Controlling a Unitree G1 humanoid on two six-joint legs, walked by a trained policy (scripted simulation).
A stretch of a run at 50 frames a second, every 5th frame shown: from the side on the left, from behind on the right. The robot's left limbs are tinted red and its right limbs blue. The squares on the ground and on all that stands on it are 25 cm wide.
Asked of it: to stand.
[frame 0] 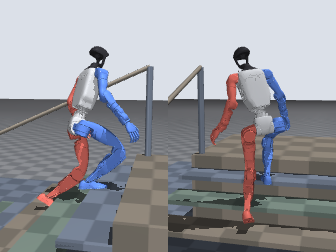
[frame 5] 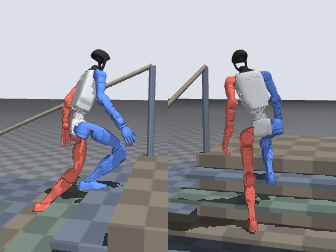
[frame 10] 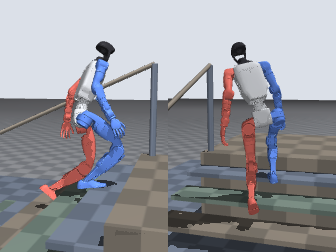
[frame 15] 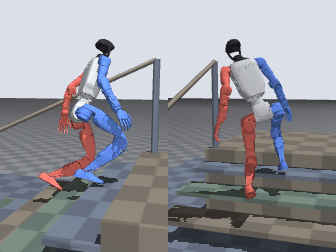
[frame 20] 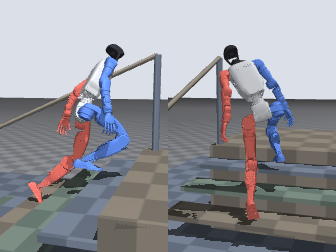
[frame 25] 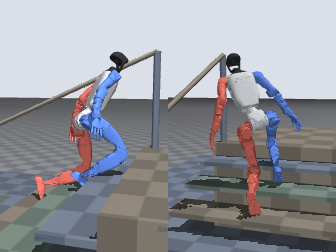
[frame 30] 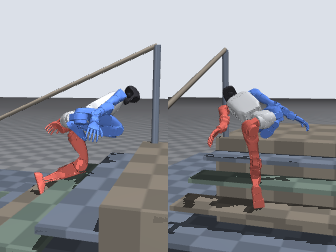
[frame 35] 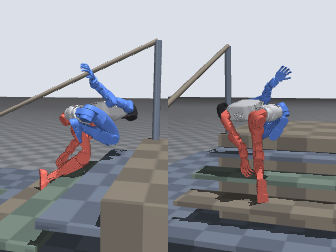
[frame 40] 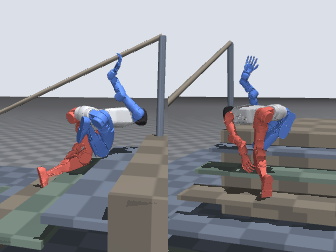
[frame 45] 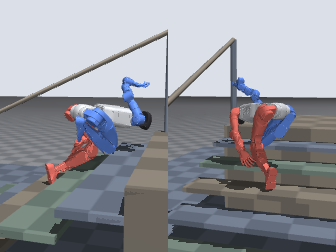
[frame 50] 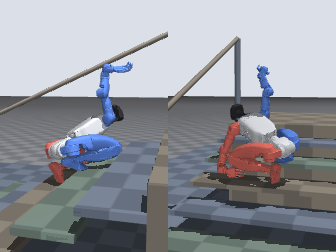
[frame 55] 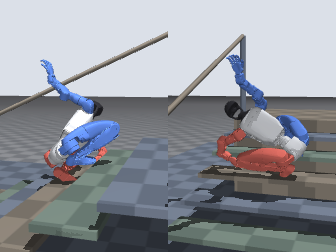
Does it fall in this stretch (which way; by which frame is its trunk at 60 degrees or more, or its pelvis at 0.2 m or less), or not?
yes: goes over forward and to its left; its trunk at 60 degrees or more by frame 30
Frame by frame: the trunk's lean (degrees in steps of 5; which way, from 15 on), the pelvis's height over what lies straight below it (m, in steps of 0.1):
0: 25 forward and to its left, 0.6
5: 30 forward and to its left, 0.6
10: 30 forward and to its left, 0.7
15: 30 forward and to its left, 0.7
20: 40 forward and to its left, 0.6
25: 30 forward and to its left, 0.5
30: 70 forward and to its left, 0.5
35: 95 forward and to its left, 0.5
40: 90 forward and to its left, 0.4
45: 100 forward and to its left, 0.4
50: 65 forward and to its left, 0.3
55: 65 forward and to its left, 0.2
